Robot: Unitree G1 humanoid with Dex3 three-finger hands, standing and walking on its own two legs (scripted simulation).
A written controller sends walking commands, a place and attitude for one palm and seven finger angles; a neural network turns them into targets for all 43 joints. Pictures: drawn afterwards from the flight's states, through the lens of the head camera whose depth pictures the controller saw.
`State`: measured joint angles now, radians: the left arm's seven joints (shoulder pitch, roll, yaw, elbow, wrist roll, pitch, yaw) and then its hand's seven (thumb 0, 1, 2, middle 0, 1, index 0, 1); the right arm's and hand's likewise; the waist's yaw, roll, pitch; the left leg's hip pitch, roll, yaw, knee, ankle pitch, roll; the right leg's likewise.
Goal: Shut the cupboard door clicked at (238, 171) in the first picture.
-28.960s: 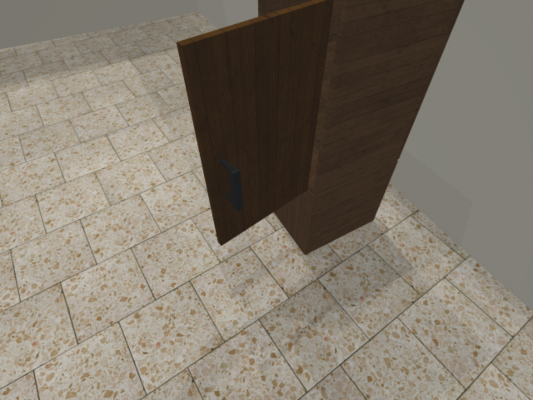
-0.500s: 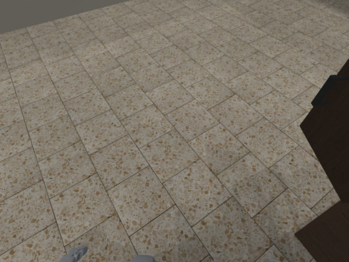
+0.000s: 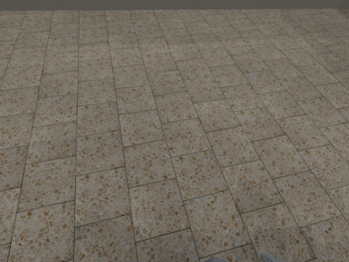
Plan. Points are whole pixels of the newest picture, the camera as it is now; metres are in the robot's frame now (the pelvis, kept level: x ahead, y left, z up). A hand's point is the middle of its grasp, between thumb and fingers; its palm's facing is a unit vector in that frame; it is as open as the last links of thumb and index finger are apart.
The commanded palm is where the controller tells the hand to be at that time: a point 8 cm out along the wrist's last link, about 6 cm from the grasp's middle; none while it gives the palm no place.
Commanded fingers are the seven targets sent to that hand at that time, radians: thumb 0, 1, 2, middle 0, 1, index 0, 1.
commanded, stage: walk to a spot facing it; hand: left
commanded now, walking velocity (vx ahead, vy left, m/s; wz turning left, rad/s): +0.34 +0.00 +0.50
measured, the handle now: out of the picture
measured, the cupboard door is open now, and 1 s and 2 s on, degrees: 66 66 66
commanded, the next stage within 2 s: turn to face it in 0.80 s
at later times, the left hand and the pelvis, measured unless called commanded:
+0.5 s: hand (122, 229) +0.21 +0.15 -0.14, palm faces +0.31 -0.93 -0.22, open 7.2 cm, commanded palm none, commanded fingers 0.00 0.90 0.90 -0.20 -0.30 -0.20 -0.30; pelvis +0.19 -0.05 +0.02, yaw +17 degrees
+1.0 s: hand (83, 189) +0.31 +0.29 -0.15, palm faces +0.55 -0.80 -0.22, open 7.4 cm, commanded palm none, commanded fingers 0.00 0.90 0.90 -0.20 -0.30 -0.20 -0.30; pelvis +0.35 +0.06 +0.01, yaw +32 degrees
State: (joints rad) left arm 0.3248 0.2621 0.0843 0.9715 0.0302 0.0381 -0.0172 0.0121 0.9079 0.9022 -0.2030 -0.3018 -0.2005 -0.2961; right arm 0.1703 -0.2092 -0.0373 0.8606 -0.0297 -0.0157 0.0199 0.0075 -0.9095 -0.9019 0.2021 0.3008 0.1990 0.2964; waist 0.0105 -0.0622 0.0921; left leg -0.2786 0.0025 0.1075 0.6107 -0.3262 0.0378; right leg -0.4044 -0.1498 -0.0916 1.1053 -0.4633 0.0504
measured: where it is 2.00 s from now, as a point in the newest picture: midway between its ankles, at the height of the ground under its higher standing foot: (152, 206)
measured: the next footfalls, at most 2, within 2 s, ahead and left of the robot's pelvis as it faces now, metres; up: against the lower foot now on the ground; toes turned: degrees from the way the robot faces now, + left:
right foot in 0.28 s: +0.26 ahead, -0.15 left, +0.00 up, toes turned +1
left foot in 0.74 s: +0.37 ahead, +0.15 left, +0.00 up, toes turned +33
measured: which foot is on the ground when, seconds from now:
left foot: down 0.00-0.28, up 0.30-0.72, down 0.74-1.00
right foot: up 0.00-0.26, down 0.28-0.74, up 0.76-1.00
